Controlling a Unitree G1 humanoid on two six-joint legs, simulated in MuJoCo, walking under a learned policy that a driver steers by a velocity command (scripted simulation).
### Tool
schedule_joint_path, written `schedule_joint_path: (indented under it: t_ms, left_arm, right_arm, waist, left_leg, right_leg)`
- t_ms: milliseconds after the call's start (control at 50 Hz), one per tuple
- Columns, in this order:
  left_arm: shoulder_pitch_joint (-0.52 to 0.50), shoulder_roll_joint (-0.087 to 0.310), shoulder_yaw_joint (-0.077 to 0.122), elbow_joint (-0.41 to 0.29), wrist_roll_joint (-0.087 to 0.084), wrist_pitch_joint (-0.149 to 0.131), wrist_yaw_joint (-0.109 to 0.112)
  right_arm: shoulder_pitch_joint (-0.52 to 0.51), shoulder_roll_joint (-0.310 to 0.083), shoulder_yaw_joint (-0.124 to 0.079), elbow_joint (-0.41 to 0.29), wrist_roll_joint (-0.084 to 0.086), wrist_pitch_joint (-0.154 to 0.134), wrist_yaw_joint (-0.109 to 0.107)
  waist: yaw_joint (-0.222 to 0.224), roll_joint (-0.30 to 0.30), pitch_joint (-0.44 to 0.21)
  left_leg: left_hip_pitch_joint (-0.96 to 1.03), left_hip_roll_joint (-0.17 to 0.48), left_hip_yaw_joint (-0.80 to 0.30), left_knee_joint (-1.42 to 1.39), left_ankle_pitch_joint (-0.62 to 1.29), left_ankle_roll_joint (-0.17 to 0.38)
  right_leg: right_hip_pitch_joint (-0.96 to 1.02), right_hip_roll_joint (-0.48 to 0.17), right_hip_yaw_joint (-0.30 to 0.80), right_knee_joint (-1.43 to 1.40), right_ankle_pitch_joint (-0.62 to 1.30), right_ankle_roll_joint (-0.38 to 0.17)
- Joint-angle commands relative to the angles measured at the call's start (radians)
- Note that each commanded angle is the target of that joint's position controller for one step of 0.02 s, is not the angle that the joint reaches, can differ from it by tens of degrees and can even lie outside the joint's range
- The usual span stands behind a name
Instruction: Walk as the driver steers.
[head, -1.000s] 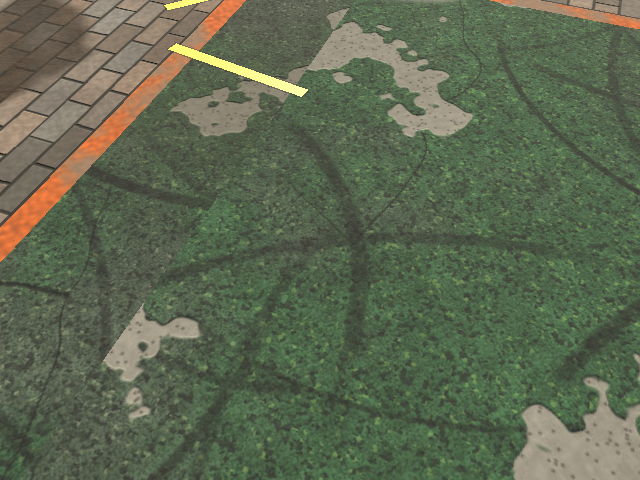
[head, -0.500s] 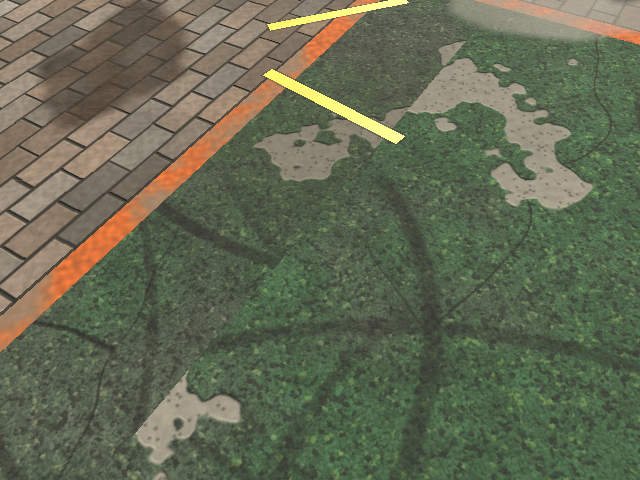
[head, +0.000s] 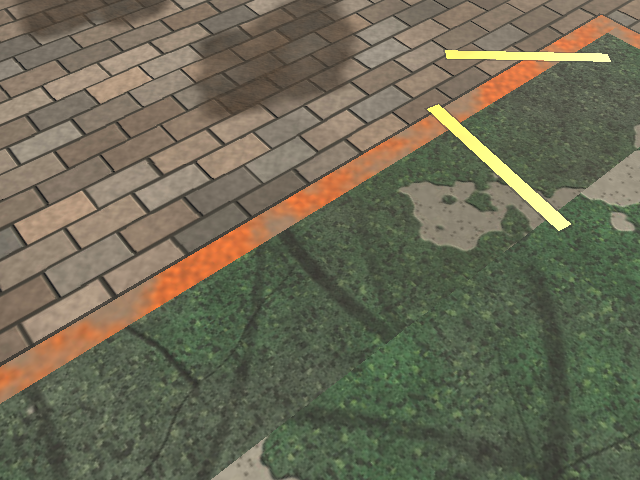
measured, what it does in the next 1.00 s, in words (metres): walks ahead, turning left: right foot, then left foot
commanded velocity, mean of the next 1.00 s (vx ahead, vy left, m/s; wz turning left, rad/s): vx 0.50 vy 0.00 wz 0.41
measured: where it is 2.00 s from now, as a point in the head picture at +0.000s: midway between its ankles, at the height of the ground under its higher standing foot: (243, 374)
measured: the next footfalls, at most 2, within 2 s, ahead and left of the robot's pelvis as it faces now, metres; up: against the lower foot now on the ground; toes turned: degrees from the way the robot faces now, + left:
right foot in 0.38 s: +0.41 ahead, -0.10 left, +0.00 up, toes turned +14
left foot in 0.88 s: +0.56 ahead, +0.20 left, +0.00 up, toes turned +26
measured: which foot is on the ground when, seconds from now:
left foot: down 0.00-0.38, up 0.40-0.86, down 0.88-1.00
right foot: up 0.00-0.36, down 0.38-0.88, up 0.90-1.00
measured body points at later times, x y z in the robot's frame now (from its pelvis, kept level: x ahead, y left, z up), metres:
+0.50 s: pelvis +0.29 -0.03 -0.01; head +0.32 -0.03 +0.44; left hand +0.38 +0.26 -0.10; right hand +0.40 -0.29 -0.14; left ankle +0.14 +0.04 -0.65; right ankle +0.37 -0.11 -0.74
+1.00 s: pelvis +0.51 +0.10 +0.00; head +0.53 +0.12 +0.45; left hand +0.43 +0.34 -0.14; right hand +0.74 -0.08 -0.11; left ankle +0.52 +0.18 -0.74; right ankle +0.47 -0.07 -0.65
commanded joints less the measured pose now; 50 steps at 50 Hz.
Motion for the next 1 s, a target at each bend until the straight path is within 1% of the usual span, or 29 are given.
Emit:
schedule_joint_path:
  t_ms: [20, 80, 140, 260, 300, 320, 340, 360, 380, 400, 420, 440, 460, 500, 540, 600, 640, 700, 780, 820, 840, 860, 880, 900, 920, 940, 960, 980, 1000]
  left_arm:
    - [0.063, 0.071, 0.015, -0.044, 0.011, 0.028, -0.007]
    - [-0.070, 0.083, 0.014, -0.094, 0.007, 0.035, -0.009]
    - [-0.168, 0.087, 0.009, -0.133, 0.004, 0.034, -0.013]
    - [-0.327, 0.090, -0.012, -0.213, -0.009, 0.012, -0.023]
    - [-0.284, 0.110, -0.010, -0.216, -0.013, 0.003, -0.019]
    - [-0.206, 0.126, -0.004, -0.198, -0.015, -0.002, -0.012]
    - [-0.091, 0.156, 0.009, -0.162, -0.017, -0.008, -0.001]
    - [0.058, 0.182, 0.020, -0.129, -0.014, -0.020, 0.013]
    - [0.215, 0.252, 0.036, -0.123, 0.011, -0.026, 0.032]
    - [0.184, 0.331, 0.051, -0.133, 0.029, -0.016, 0.031]
    - [0.121, 0.246, 0.044, -0.142, 0.005, -0.002, 0.023]
    - [0.051, 0.155, 0.021, -0.151, -0.005, 0.000, 0.021]
    - [0.022, 0.113, 0.009, -0.143, -0.003, -0.003, 0.017]
    - [0.049, 0.105, 0.003, -0.109, -0.007, -0.016, 0.018]
    - [0.092, 0.111, 0.006, -0.081, -0.017, -0.041, 0.005]
    - [0.126, 0.124, 0.010, -0.053, -0.021, -0.058, -0.005]
    - [0.144, 0.125, 0.009, -0.035, -0.020, -0.057, -0.008]
    - [0.167, 0.137, 0.011, -0.014, -0.027, -0.051, -0.012]
    - [0.246, 0.173, 0.018, 0.029, -0.028, -0.038, -0.009]
    - [0.257, 0.189, 0.020, 0.047, -0.027, -0.024, -0.005]
    - [0.255, 0.193, 0.020, 0.053, -0.029, -0.018, -0.003]
    - [0.261, 0.175, 0.012, 0.058, -0.033, -0.013, -0.002]
    - [0.243, 0.139, -0.002, 0.025, -0.035, -0.015, -0.002]
    - [0.316, 0.031, -0.027, -0.025, -0.053, -0.016, -0.014]
    - [0.233, 0.150, 0.005, -0.014, -0.025, -0.005, 0.000]
    - [0.174, 0.144, 0.007, -0.034, -0.030, -0.009, -0.004]
    - [0.161, 0.123, 0.001, -0.031, -0.035, -0.014, -0.008]
    - [0.174, 0.111, 0.001, -0.015, -0.032, -0.004, -0.010]
    - [0.208, 0.099, -0.001, 0.002, -0.021, 0.011, -0.015]
  right_arm:
    - [0.038, -0.133, -0.024, -0.055, 0.008, -0.036, -0.003]
    - [0.117, -0.140, -0.024, -0.048, 0.006, -0.034, -0.002]
    - [0.180, -0.143, -0.023, -0.044, 0.005, -0.031, -0.005]
    - [0.251, -0.155, -0.022, -0.045, -0.010, -0.026, -0.020]
    - [0.218, -0.173, -0.026, -0.057, -0.012, -0.026, -0.028]
    - [0.172, -0.185, -0.029, -0.070, -0.012, -0.029, -0.027]
    - [0.147, -0.199, -0.031, -0.078, -0.012, -0.033, -0.022]
    - [0.121, -0.200, -0.031, -0.083, -0.004, -0.040, -0.011]
    - [0.131, -0.122, -0.010, -0.117, 0.007, -0.048, -0.001]
    - [0.275, -0.036, 0.006, -0.140, 0.037, -0.040, -0.005]
    - [0.248, -0.131, -0.002, -0.113, -0.007, -0.025, -0.015]
    - [0.170, -0.139, -0.007, -0.113, -0.017, -0.018, -0.007]
    - [0.125, -0.123, -0.003, -0.119, -0.018, -0.014, 0.002]
    - [0.112, -0.100, 0.000, -0.124, -0.033, 0.005, 0.023]
    - [0.104, -0.076, 0.007, -0.134, -0.035, 0.017, 0.035]
    - [0.019, -0.061, 0.016, -0.163, -0.038, 0.018, 0.045]
    - [-0.059, -0.056, 0.024, -0.187, -0.038, 0.013, 0.050]
    - [-0.179, -0.030, 0.047, -0.221, -0.036, 0.003, 0.061]
    - [-0.266, -0.045, 0.054, -0.247, -0.037, -0.004, 0.057]
    - [-0.247, -0.059, 0.050, -0.243, -0.042, -0.011, 0.047]
    - [-0.175, -0.064, 0.045, -0.220, -0.047, -0.018, 0.041]
    - [-0.032, -0.085, 0.032, -0.166, -0.057, -0.029, 0.032]
    - [0.144, -0.151, 0.011, -0.127, -0.076, -0.036, 0.018]
    - [0.204, -0.270, -0.019, -0.116, -0.069, -0.029, 0.003]
    - [0.183, -0.237, -0.018, -0.119, -0.026, -0.021, -0.004]
    - [0.109, -0.185, -0.002, -0.116, -0.019, -0.024, -0.005]
    - [0.061, -0.129, 0.013, -0.113, -0.021, -0.030, 0.000]
    - [0.028, -0.097, 0.022, -0.111, -0.019, -0.038, 0.001]
    - [0.007, -0.074, 0.028, -0.108, -0.017, -0.045, -0.001]
  waist:
    - [0.028, 0.024, -0.066]
    - [-0.019, 0.054, -0.032]
    - [-0.056, 0.071, -0.029]
    - [-0.103, 0.096, -0.009]
    - [-0.068, 0.109, -0.015]
    - [-0.024, 0.115, -0.035]
    - [0.022, 0.107, -0.094]
    - [0.102, 0.068, -0.175]
    - [0.149, -0.029, -0.328]
    - [0.047, -0.281, -0.428]
    - [0.028, -0.140, -0.335]
    - [0.019, -0.039, -0.177]
    - [0.011, 0.002, -0.104]
    - [-0.006, -0.071, -0.061]
    - [-0.015, -0.083, -0.070]
    - [-0.010, -0.076, -0.051]
    - [0.001, -0.070, -0.029]
    - [0.023, -0.071, -0.019]
    - [0.048, -0.077, -0.010]
    - [0.032, -0.082, -0.021]
    - [-0.005, -0.074, -0.058]
    - [-0.063, -0.034, -0.140]
    - [-0.136, 0.048, -0.263]
    - [-0.104, 0.308, -0.375]
    - [-0.121, 0.158, -0.324]
    - [-0.082, 0.119, -0.194]
    - [-0.047, 0.089, -0.136]
    - [-0.016, 0.089, -0.098]
    - [0.010, 0.108, -0.084]
  left_leg:
    - [0.081, 0.261, -0.283, -0.187, 0.376, 0.133]
    - [0.119, 0.249, -0.304, -0.202, 0.355, 0.101]
    - [0.193, 0.245, -0.327, -0.184, 0.378, 0.079]
    - [0.300, 0.261, -0.381, -0.105, 0.502, 0.077]
    - [0.284, 0.269, -0.401, -0.069, 0.557, 0.049]
    - [0.237, 0.256, -0.389, -0.020, 0.648, 0.022]
    - [0.206, 0.232, -0.380, 0.090, 0.756, -0.001]
    - [0.133, 0.177, -0.342, 0.282, 0.718, -0.024]
    - [-0.007, 0.115, -0.288, 0.559, 0.398, -0.040]
    - [-0.302, -0.042, -0.185, 0.829, -0.392, -0.072]
    - [-0.391, 0.058, -0.179, 0.916, -0.319, -0.061]
    - [-0.389, 0.101, -0.160, 0.891, -0.216, -0.067]
    - [-0.371, 0.133, -0.146, 0.843, -0.163, -0.074]
    - [-0.321, 0.165, -0.130, 0.792, -0.139, -0.086]
    - [-0.316, 0.160, -0.128, 0.767, -0.127, -0.088]
    - [-0.400, 0.165, -0.138, 0.685, -0.053, -0.099]
    - [-0.431, 0.170, -0.121, 0.573, 0.015, -0.111]
    - [-0.352, 0.178, -0.039, 0.358, 0.113, -0.121]
    - [-0.285, 0.174, 0.026, 0.213, 0.070, -0.096]
    - [-0.228, 0.148, 0.044, 0.159, -0.005, -0.067]
    - [-0.128, 0.119, 0.058, 0.105, -0.009, -0.049]
    - [0.065, 0.098, 0.058, 0.052, 0.014, -0.025]
    - [0.312, 0.268, -0.129, 0.035, -0.071, 0.022]
    - [0.591, 0.562, -0.610, -0.064, -0.109, 0.159]
    - [0.523, 0.542, -0.648, -0.105, -0.061, 0.151]
    - [0.412, 0.489, -0.485, -0.104, 0.034, 0.126]
    - [0.298, 0.442, -0.388, -0.133, 0.126, 0.096]
    - [0.218, 0.405, -0.301, -0.164, 0.164, 0.062]
    - [0.152, 0.380, -0.241, -0.194, 0.170, 0.036]
  right_leg:
    - [-0.089, -0.011, -0.004, -0.074, 0.068, 0.029]
    - [-0.184, -0.002, -0.009, -0.191, 0.175, 0.042]
    - [-0.233, 0.020, -0.002, -0.299, 0.255, 0.040]
    - [-0.210, 0.087, -0.009, -0.501, 0.276, 0.007]
    - [-0.090, 0.106, 0.003, -0.580, 0.249, -0.018]
    - [0.046, 0.130, -0.002, -0.620, 0.212, -0.037]
    - [0.208, 0.161, -0.015, -0.633, 0.178, -0.054]
    - [0.420, 0.127, 0.004, -0.693, 0.225, -0.080]
    - [0.661, -0.098, 0.225, -0.708, 0.024, -0.122]
    - [0.851, -0.364, 0.703, -0.817, 0.022, -0.246]
    - [0.729, -0.330, 0.766, -0.855, -0.129, -0.251]
    - [0.567, -0.279, 0.580, -0.882, -0.128, -0.226]
    - [0.468, -0.222, 0.431, -0.906, -0.023, -0.202]
    - [0.366, -0.150, 0.250, -0.944, 0.147, -0.170]
    - [0.354, -0.143, 0.183, -0.957, 0.296, -0.184]
    - [0.377, -0.144, 0.105, -0.999, 0.348, -0.205]
    - [0.388, -0.123, 0.047, -1.018, 0.359, -0.201]
    - [0.367, -0.088, -0.039, -1.019, 0.403, -0.181]
    - [0.449, -0.129, -0.033, -0.982, 0.476, -0.173]
    - [0.504, -0.144, -0.036, -0.906, 0.613, -0.166]
    - [0.514, -0.131, -0.060, -0.803, 0.739, -0.154]
    - [0.471, -0.089, -0.100, -0.625, 0.770, -0.133]
    - [0.303, -0.049, -0.131, -0.369, 0.518, -0.108]
    - [-0.075, 0.127, -0.152, -0.012, -0.151, -0.062]
    - [-0.179, 0.109, -0.011, 0.091, -0.199, -0.075]
    - [-0.202, 0.065, 0.018, 0.085, -0.116, -0.086]
    - [-0.160, 0.037, 0.020, 0.025, -0.056, -0.086]
    - [-0.111, 0.023, 0.024, -0.023, -0.033, -0.080]
    - [-0.056, 0.018, 0.028, -0.050, -0.015, -0.069]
